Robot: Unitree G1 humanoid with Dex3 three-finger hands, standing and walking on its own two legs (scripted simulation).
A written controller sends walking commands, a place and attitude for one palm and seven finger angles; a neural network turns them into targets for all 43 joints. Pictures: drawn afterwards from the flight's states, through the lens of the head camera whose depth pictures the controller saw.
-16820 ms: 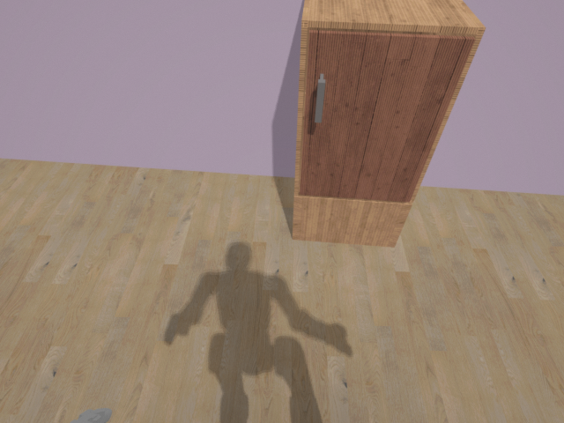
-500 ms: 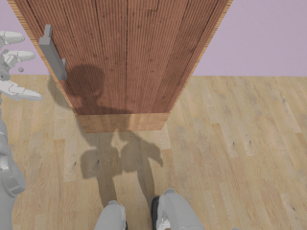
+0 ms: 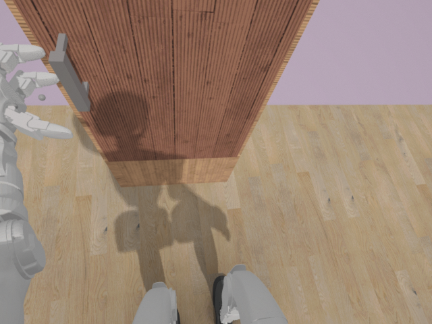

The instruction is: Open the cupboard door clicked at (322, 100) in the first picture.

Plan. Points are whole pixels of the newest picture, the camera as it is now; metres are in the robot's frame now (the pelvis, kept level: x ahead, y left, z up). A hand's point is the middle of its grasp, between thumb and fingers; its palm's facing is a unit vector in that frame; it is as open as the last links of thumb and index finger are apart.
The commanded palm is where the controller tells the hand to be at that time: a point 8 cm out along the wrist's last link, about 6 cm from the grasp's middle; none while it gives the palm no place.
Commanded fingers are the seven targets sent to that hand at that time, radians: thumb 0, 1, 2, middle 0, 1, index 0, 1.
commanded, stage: slide the fingers in behind the handle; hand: left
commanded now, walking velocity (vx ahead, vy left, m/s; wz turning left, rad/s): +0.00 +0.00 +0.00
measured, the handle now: (73, 75) +0.53 +0.22 +0.06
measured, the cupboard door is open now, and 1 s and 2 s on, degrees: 0 0 0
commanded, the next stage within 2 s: move the hooked fingers beside the handle in 1.20 s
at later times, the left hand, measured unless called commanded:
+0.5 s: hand (50, 100) +0.48 +0.25 +0.05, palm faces +0.09 -1.00 -0.01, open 14.8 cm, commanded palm +0.47 +0.24 +0.05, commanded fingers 0.00 -0.50 0.30 -0.30 -1.20 -0.30 -1.20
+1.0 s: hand (58, 104) +0.48 +0.24 +0.05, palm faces +0.12 -0.99 +0.00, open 15.4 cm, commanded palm +0.47 +0.22 +0.05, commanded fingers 0.00 -0.50 0.30 -0.30 -1.20 -0.30 -1.20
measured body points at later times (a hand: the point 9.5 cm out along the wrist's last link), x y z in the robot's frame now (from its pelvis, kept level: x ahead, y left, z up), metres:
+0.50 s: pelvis +0.01 +0.00 +0.00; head +0.15 +0.04 +0.43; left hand +0.47 +0.30 +0.06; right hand +0.05 -0.27 -0.10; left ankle -0.02 +0.08 -0.65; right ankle +0.06 -0.12 -0.65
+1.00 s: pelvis +0.00 -0.01 +0.00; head +0.14 +0.04 +0.43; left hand +0.46 +0.29 +0.06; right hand +0.05 -0.27 -0.11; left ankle -0.02 +0.08 -0.65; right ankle +0.06 -0.12 -0.65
